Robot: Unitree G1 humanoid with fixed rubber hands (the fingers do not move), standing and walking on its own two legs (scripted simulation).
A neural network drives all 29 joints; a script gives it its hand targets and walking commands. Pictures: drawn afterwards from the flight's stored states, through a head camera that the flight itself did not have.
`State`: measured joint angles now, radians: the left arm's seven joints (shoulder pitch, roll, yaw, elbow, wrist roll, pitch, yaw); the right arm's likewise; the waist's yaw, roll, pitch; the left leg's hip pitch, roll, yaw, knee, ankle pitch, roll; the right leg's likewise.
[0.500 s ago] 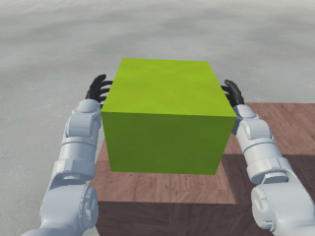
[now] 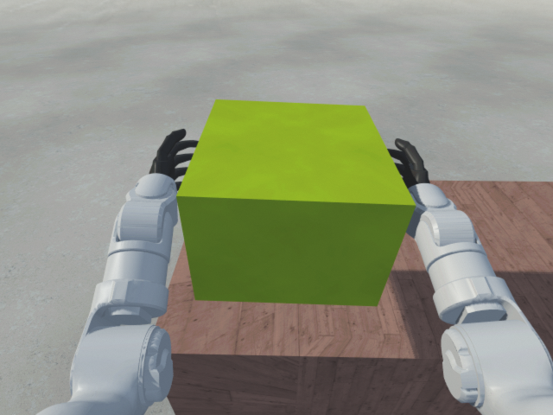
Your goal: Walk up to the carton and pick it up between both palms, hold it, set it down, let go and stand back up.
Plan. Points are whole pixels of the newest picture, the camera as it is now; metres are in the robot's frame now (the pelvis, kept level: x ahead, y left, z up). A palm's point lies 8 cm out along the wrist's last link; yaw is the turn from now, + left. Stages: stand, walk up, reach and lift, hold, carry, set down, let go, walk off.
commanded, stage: set down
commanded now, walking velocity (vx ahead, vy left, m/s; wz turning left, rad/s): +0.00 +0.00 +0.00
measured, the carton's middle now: (288, 192) +0.43 -0.01 +0.16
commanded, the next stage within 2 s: none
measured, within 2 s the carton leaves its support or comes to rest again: neither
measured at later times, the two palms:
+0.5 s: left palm (169, 182) +0.44 +0.19 +0.18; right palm (393, 189) +0.42 -0.18 +0.16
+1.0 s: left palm (175, 189) +0.43 +0.18 +0.17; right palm (398, 201) +0.41 -0.18 +0.15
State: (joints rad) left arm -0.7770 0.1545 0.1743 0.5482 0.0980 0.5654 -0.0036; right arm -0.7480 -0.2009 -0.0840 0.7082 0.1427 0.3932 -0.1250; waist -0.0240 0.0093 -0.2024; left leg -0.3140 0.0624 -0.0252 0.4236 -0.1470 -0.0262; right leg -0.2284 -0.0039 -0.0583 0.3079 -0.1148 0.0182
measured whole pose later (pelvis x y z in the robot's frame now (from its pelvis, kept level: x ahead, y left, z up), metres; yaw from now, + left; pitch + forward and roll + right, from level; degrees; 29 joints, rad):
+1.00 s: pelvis +0.03 +0.00 +0.00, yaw +0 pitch +2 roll -2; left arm -0.71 0.13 0.23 0.56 0.17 0.31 -0.06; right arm -0.65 -0.12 -0.16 0.71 0.06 0.10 -0.14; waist -0.04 -0.03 -0.10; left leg -0.27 0.06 -0.02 0.41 -0.19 -0.03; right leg -0.17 0.00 -0.06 0.25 -0.13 0.02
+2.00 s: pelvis +0.06 +0.00 +0.00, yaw +0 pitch +5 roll -2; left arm -0.75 0.13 0.27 0.88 0.17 0.01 -0.08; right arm -0.61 -0.04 -0.30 0.80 -0.09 -0.06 -0.13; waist -0.08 -0.04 -0.06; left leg -0.27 0.06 -0.02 0.41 -0.22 -0.03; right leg -0.17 0.00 -0.06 0.25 -0.17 0.02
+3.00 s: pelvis +0.09 +0.00 +0.00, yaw +0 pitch +8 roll -2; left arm -0.85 0.16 0.31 1.15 0.20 -0.19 -0.10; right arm -0.61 0.02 -0.47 0.91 -0.24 -0.23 -0.12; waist -0.11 -0.04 -0.03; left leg -0.30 0.06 -0.02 0.41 -0.26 -0.03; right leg -0.21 -0.01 -0.06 0.28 -0.20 0.03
